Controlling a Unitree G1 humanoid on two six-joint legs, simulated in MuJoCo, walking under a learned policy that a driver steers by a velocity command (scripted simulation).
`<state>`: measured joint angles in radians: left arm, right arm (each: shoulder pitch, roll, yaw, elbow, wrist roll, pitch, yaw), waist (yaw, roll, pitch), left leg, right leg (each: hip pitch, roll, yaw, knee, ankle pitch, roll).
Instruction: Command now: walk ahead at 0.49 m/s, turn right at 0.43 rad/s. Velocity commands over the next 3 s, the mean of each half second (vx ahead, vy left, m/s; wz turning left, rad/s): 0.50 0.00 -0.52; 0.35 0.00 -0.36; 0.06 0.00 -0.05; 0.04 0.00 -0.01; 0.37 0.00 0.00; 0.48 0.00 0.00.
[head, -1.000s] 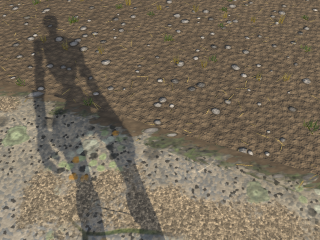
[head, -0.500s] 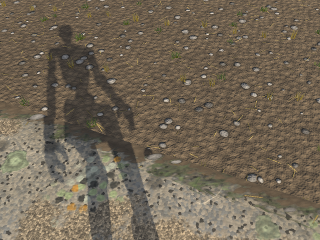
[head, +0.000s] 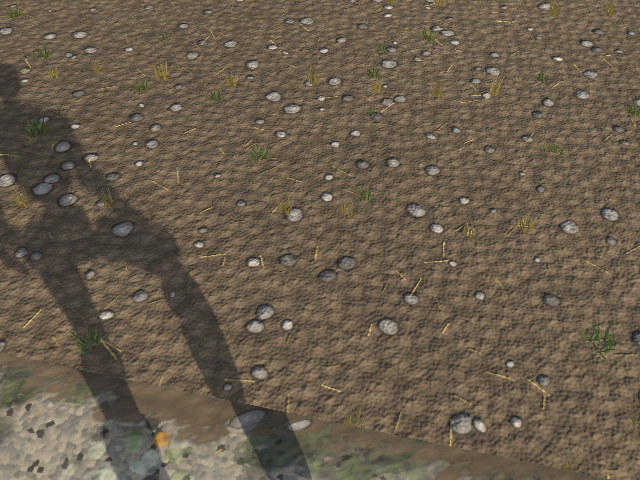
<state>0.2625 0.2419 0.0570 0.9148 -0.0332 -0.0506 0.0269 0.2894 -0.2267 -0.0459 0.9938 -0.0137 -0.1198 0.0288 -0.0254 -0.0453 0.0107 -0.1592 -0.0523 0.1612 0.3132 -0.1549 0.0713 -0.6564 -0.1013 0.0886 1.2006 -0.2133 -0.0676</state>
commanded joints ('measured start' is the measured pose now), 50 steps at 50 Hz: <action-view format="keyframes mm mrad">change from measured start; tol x32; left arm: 1 64 29 16 -44 11 11 1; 12 -245 0 -4 -216 10 1 -75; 18 189 330 111 -173 9 5 -49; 50 29 -29 -28 -288 44 72 -23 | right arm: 1 -55 -94 -14 -46 -10 -18 -17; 50 -100 -159 -22 -226 11 56 -1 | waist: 1 53 96 58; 13 -28 95 97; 18 82 -254 -354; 50 63 148 -125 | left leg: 1 -92 297 -149 -214 102 136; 12 232 370 0 -74 269 84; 16 113 290 94 454 771 -4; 18 -540 4 -94 1161 -403 -106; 19 -645 49 -263 1197 -366 -72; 33 -143 50 -173 602 378 -91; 38 -354 25 -111 405 -2 -44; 42 286 436 -630 198 1077 280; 47 -149 323 -445 89 487 198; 50 -241 240 -284 95 683 159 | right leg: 1 -51 -45 55 -54 135 14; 12 -128 -8 -125 -496 117 -21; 16 465 171 -229 -611 71 -117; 18 1029 -247 697 -858 -32 -406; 25 468 -58 216 -938 340 -229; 39 444 53 202 -561 757 -115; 40 384 129 178 -369 748 -56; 42 14 313 181 175 -482 49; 50 352 86 -49 -313 -71 61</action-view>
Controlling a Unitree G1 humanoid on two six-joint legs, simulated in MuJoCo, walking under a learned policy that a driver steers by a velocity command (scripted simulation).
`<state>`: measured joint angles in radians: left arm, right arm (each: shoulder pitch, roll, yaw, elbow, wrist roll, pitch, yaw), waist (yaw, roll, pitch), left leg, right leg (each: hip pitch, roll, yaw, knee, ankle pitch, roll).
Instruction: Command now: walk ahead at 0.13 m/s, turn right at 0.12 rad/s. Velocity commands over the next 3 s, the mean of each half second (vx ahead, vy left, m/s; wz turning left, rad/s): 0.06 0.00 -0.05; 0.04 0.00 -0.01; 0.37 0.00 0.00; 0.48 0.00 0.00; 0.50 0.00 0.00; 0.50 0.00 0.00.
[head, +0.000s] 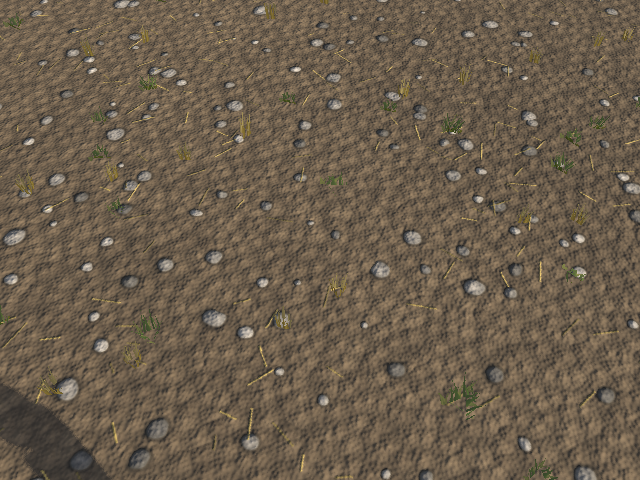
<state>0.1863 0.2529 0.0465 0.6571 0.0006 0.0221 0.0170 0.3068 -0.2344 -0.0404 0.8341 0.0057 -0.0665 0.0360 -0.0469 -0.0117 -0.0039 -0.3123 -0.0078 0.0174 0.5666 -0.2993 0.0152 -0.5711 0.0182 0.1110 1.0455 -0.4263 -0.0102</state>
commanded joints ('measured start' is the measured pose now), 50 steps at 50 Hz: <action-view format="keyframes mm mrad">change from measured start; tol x16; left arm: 1 124 -21 -12 -24 4 -2 -16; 50 96 -7 7 291 -8 -36 6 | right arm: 1 -100 -152 -24 -53 -1 7 -11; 7 119 -52 13 6 0 7 -32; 50 206 -112 -67 240 23 46 -94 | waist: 1 86 125 -130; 5 108 137 -166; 7 -63 -158 -162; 50 23 226 107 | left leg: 1 -62 197 -125 -149 835 217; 5 -2 173 -112 -37 608 137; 7 94 33 -30 0 51 1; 8 110 25 -12 -18 14 -27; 15 134 65 -49 -90 196 -38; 44 102 48 -39 -274 95 -33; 50 5 250 -290 -451 -407 149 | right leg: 1 293 -17 -91 -197 182 0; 4 389 2 -122 -488 325 -36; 6 466 -113 22 -567 912 -100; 11 284 -85 24 -622 523 -121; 45 421 0 -79 -770 241 -45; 48 302 62 -151 -648 -91 -50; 50 285 44 -176 -303 59 -46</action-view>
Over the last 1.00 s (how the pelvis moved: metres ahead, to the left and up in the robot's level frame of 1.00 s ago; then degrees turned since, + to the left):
0.47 -0.13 -0.01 -27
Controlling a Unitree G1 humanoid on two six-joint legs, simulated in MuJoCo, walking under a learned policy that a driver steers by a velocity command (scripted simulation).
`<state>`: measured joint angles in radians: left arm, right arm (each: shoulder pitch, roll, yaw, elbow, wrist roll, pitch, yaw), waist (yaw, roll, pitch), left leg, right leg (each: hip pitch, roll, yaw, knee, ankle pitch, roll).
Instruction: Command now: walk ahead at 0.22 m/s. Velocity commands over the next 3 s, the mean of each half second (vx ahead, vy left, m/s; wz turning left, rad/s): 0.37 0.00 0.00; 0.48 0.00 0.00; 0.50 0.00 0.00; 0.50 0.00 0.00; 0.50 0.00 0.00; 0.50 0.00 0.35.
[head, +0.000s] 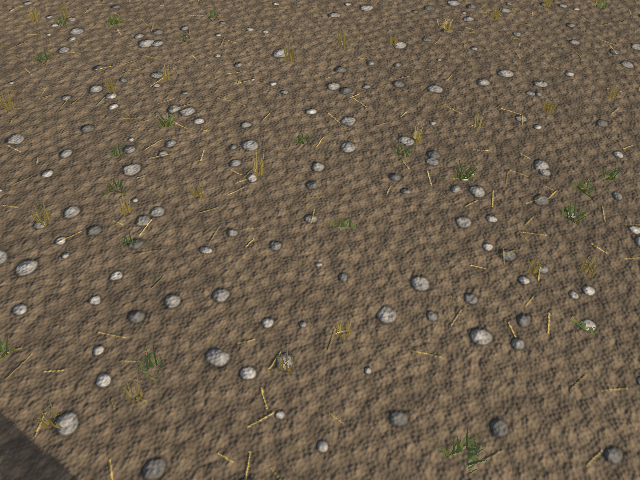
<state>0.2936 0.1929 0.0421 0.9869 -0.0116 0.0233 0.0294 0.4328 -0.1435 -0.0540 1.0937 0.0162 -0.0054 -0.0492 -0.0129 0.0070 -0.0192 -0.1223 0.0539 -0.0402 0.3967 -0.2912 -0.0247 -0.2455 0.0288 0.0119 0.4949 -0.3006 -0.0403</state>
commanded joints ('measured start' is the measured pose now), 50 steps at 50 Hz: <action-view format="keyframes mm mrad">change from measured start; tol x32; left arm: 1 -9 36 8 -43 -8 -52 -4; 36 421 35 -17 24 -36 -126 -38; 50 -219 58 2 -203 1 -110 -31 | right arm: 1 66 -192 -50 -29 18 -14 -9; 29 -672 -115 17 -410 3 -110 180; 35 127 -286 -32 -136 -16 -95 129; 42 -294 -212 -3 -232 -27 -105 87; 50 -73 -242 -14 -130 10 -88 34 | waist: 1 9 164 143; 7 142 -293 128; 30 193 -34 209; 38 -111 207 -436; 50 -13 45 23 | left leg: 1 -165 204 -256 -283 -414 195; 10 -699 29 -53 799 -53 124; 22 -470 -5 27 227 791 99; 30 -684 63 -9 -18 724 82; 34 154 65 28 -78 886 115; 36 810 281 -125 411 1431 236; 39 586 443 -559 28 251 425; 43 -265 251 -252 -150 480 319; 50 -21 161 -71 -206 518 241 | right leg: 1 -96 4 -63 216 -125 -41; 5 117 -27 -21 -51 -131 -82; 8 178 -398 690 -422 -456 -305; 14 268 -276 266 -277 242 -200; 22 -60 -180 87 -177 15 -128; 31 230 -188 127 275 98 -84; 34 -13 -109 74 880 304 -55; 36 -612 39 173 1524 -574 10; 50 -359 -118 24 163 368 24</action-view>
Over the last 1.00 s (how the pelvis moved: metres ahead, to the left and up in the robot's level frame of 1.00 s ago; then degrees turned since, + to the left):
0.04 -0.03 0.01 1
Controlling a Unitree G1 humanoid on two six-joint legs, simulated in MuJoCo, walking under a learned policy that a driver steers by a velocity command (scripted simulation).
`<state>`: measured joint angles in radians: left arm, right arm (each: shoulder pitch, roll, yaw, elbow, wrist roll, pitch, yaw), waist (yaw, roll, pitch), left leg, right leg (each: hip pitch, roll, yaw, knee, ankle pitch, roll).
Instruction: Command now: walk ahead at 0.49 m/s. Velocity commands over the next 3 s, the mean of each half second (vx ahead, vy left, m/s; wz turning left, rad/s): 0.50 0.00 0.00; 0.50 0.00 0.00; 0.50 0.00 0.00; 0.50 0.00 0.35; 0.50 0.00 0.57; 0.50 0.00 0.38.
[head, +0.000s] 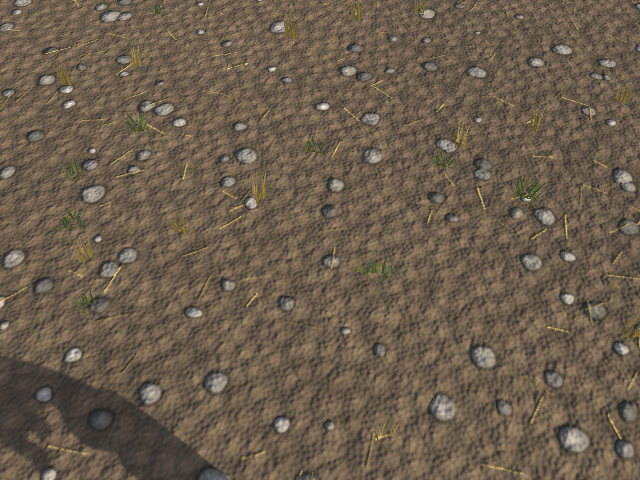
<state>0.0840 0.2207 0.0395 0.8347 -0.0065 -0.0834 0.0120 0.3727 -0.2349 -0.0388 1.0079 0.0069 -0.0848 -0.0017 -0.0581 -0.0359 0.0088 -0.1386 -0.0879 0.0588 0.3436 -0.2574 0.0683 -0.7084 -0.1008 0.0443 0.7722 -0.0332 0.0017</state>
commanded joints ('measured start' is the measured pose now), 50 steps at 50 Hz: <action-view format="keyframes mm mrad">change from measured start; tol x32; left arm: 1 -59 36 6 -63 -6 -4 -19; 11 385 230 78 31 -1 -14 -41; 50 84 93 46 30 3 5 3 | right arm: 1 14 -146 -28 -31 24 -3 -13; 32 -483 -78 -16 -234 14 -10 32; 38 73 -315 -102 -105 -10 -10 24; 50 -84 -145 -39 -96 -12 -19 8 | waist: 1 17 77 18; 11 190 -182 -387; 50 53 89 13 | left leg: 1 43 308 -172 -153 433 142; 8 113 277 -116 128 668 80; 12 -654 97 -172 972 -252 -6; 33 -514 157 -63 163 224 -16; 36 -137 83 1 116 190 39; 38 543 444 -577 78 47 245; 50 7 294 -188 -219 365 155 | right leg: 1 75 16 -9 -151 111 -29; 8 411 108 -93 -265 -34 -120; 11 1128 -290 690 -434 -171 -362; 17 526 -116 207 -616 -38 -230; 36 747 -108 11 -297 483 -134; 40 -57 72 75 576 -477 -50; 50 -3 -55 7 124 -9 -2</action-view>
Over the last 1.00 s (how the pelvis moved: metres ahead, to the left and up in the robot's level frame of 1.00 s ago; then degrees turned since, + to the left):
0.49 0.08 -0.19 1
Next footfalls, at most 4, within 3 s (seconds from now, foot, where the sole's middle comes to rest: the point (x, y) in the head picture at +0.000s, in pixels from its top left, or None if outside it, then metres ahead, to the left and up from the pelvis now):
0.18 right None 0.27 -0.14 -0.78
0.74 left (271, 432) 0.57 0.10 -0.78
1.30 right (365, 301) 0.89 -0.13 -0.78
1.86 left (262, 216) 1.18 0.12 -0.78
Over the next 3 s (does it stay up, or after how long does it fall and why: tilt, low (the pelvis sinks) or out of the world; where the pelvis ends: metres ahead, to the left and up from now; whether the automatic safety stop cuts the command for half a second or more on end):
stays up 1.57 0.27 -0.01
